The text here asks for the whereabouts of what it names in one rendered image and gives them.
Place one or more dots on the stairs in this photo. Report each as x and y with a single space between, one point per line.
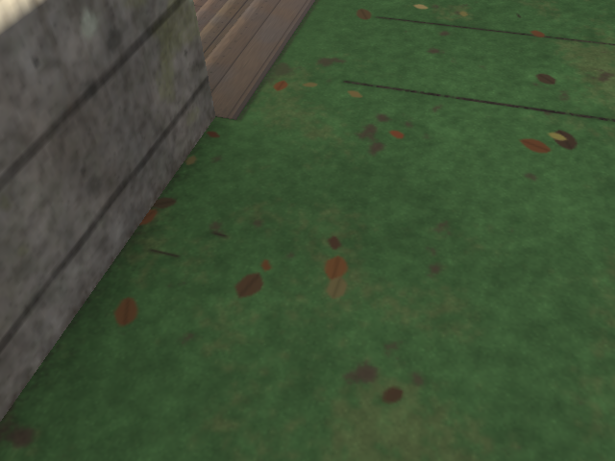
215 18

